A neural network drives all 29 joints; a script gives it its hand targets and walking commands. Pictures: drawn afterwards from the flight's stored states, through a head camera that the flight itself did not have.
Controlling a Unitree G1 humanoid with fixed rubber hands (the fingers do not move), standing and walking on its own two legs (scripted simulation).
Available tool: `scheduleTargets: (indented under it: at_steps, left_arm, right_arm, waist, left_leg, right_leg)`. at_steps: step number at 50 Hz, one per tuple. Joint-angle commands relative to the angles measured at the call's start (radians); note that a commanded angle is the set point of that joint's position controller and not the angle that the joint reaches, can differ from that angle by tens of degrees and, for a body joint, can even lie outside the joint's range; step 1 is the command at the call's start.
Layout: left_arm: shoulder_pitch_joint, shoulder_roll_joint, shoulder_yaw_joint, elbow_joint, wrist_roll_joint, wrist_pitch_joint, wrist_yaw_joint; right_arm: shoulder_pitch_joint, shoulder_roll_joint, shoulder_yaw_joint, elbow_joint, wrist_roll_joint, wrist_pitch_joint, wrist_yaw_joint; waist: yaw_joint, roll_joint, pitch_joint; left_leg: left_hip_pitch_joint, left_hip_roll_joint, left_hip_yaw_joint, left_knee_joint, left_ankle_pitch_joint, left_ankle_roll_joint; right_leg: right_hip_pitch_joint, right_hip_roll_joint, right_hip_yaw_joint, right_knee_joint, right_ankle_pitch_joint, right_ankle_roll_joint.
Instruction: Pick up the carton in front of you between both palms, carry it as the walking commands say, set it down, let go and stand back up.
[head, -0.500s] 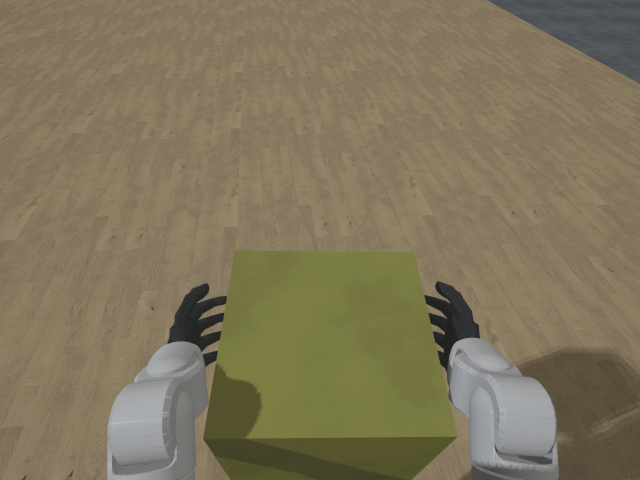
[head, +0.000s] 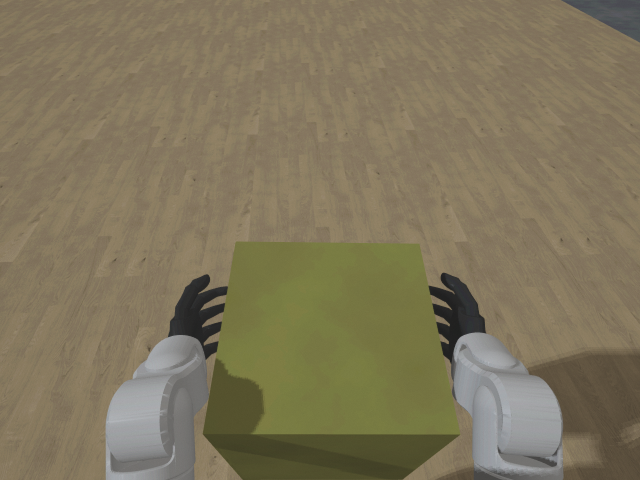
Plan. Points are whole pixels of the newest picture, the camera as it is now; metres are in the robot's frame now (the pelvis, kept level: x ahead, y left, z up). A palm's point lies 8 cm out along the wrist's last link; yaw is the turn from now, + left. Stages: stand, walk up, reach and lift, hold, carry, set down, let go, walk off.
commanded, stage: carry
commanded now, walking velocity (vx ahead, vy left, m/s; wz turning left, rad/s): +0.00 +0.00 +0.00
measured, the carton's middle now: (325, 369) +0.25 +0.01 +0.03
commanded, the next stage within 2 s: hold in 1.26 s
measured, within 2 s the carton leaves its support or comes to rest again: neither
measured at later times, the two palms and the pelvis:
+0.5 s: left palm (199, 310) +0.31 +0.17 +0.07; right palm (435, 313) +0.30 -0.13 +0.07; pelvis +0.05 +0.02 -0.01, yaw -1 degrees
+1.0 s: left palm (207, 323) +0.31 +0.16 +0.03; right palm (430, 327) +0.30 -0.14 +0.03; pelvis +0.02 +0.02 +0.00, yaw -1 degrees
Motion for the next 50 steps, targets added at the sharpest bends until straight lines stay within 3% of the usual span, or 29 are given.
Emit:
scheduleTargets:
  at_steps: [1,5,13,24,31,42,46,50]
  left_arm:
    - [-0.414,-0.788,-0.669,-0.052,-0.305,0.037,-0.189]
    - [-0.403,-0.774,-0.65,-0.002,-0.29,0.054,-0.176]
    - [-0.421,-0.855,-0.665,0.034,-0.284,0.016,-0.198]
    - [-0.452,-0.817,-0.63,0.156,-0.215,-0.132,-0.242]
    - [-0.441,-0.742,-0.527,0.286,-0.129,-0.247,-0.247]
    - [-0.56,-0.735,-0.378,0.565,-0.022,-0.487,-0.267]
    - [-0.616,-0.792,-0.386,0.619,-0.023,-0.557,-0.284]
    - [-0.626,-0.859,-0.434,0.603,-0.044,-0.559,-0.3]
  right_arm:
    - [-0.387,0.786,0.636,-0.016,0.3,0.018,0.176]
    - [-0.379,0.769,0.613,0.037,0.302,0.032,0.177]
    - [-0.422,0.854,0.648,0.048,0.311,-0.004,0.198]
    - [-0.445,0.812,0.614,0.175,0.232,-0.153,0.24]
    - [-0.428,0.731,0.504,0.308,0.141,-0.263,0.243]
    - [-0.558,0.728,0.354,0.581,0.039,-0.503,0.267]
    - [-0.608,0.785,0.364,0.635,0.037,-0.572,0.284]
    - [-0.618,0.853,0.412,0.619,0.06,-0.575,0.3]
  waist:
    - [-0.01,0.053,-0.15]
    - [-0.01,0.031,-0.199]
    - [-0.012,0.003,-0.249]
    - [-0.014,-0.009,-0.227]
    - [-0.012,-0.012,-0.187]
    - [-0.01,-0.013,-0.186]
    - [-0.01,-0.013,-0.205]
    - [-0.012,-0.014,-0.225]
  left_leg:
    - [0.083,0.128,-0.1,-0.055,0.283,-0.001]
    - [0.122,0.114,-0.09,0.003,0.516,0.002]
    - [0.157,0.098,-0.076,0.048,0.572,0.011]
    - [0.151,0.096,-0.074,0.032,0.411,0.021]
    - [0.128,0.096,-0.077,-0.008,0.294,0.025]
    - [0.114,0.088,-0.083,-0.046,0.163,0.027]
    - [0.121,0.088,-0.085,-0.048,0.146,0.027]
    - [0.128,0.09,-0.086,-0.044,0.158,0.027]
  right_leg:
    - [0.061,-0.136,0.114,-0.037,0.191,0.043]
    - [0.101,-0.134,0.114,0.04,0.396,0.05]
    - [0.121,-0.124,0.108,0.075,0.457,0.053]
    - [0.116,-0.134,0.119,0.05,0.362,0.045]
    - [0.099,-0.138,0.129,0.01,0.263,0.037]
    - [0.082,-0.136,0.14,-0.029,0.159,0.031]
    - [0.082,-0.134,0.14,-0.032,0.147,0.03]
    - [0.086,-0.133,0.14,-0.028,0.154,0.03]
